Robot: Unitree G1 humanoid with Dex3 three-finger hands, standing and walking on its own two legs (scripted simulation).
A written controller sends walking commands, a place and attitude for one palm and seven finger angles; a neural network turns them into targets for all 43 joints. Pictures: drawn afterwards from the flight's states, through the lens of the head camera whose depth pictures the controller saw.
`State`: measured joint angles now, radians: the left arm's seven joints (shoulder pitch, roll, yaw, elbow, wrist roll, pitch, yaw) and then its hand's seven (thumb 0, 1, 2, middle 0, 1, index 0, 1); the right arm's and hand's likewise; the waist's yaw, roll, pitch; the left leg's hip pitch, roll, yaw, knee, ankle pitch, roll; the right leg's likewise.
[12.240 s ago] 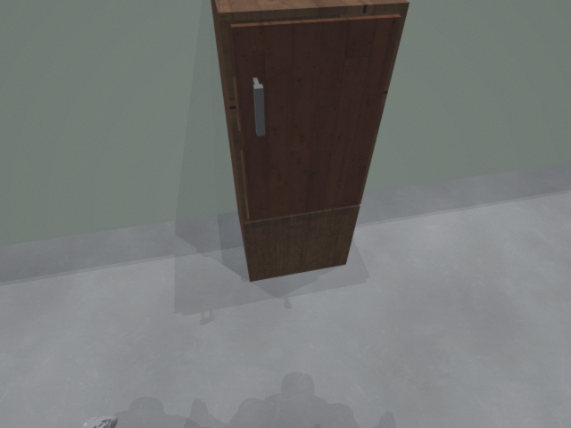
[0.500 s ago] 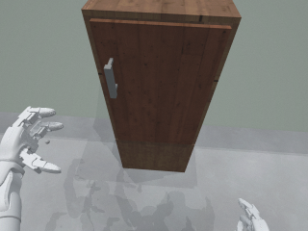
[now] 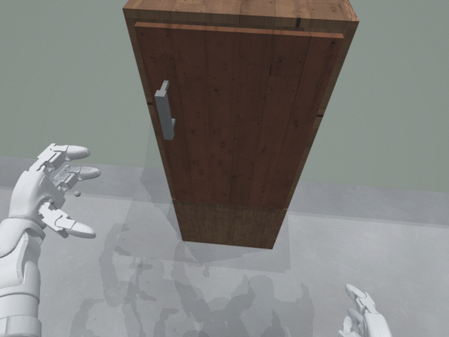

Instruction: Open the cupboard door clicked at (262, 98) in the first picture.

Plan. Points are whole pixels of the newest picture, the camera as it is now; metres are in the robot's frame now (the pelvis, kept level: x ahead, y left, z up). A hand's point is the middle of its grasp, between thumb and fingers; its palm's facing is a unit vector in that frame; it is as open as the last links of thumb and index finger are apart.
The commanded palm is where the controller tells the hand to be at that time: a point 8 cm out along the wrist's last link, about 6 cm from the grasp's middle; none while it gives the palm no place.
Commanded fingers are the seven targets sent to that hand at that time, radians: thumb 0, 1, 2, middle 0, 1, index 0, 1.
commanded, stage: move the hooked fingers beside the handle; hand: left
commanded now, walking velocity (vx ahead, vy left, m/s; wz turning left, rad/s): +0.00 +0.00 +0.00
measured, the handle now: (167, 110) +0.55 +0.17 +0.08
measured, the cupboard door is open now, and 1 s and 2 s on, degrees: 0 0 0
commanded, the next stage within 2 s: none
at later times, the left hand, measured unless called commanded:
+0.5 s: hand (100, 161) +0.39 +0.26 +0.09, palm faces -0.01 -1.00 +0.00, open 14.0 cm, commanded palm +0.36 +0.31 +0.09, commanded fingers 0.00 -0.50 0.30 -0.30 -1.20 -0.30 -1.20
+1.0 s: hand (119, 138) +0.46 +0.25 +0.08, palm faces -0.01 -1.00 +0.01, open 14.0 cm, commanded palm +0.44 +0.30 +0.08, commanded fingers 0.00 -0.50 0.30 -0.30 -1.20 -0.30 -1.20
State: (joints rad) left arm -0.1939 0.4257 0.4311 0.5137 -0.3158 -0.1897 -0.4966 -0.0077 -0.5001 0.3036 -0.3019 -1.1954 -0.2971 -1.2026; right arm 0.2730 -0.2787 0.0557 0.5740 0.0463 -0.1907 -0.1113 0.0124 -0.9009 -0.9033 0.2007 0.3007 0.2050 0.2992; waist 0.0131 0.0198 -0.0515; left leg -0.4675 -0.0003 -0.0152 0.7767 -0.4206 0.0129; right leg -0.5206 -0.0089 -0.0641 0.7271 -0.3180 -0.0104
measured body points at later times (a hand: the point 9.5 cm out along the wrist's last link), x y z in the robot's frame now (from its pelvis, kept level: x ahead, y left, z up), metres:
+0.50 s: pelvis +0.00 +0.00 +0.00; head +0.06 +0.01 +0.44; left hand +0.38 +0.32 +0.09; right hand +0.10 -0.26 -0.10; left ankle -0.02 +0.11 -0.71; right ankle +0.03 -0.12 -0.71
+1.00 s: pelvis +0.00 +0.01 -0.01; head +0.09 +0.02 +0.43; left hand +0.45 +0.31 +0.08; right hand +0.05 -0.26 -0.12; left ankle -0.02 +0.11 -0.71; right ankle +0.03 -0.12 -0.71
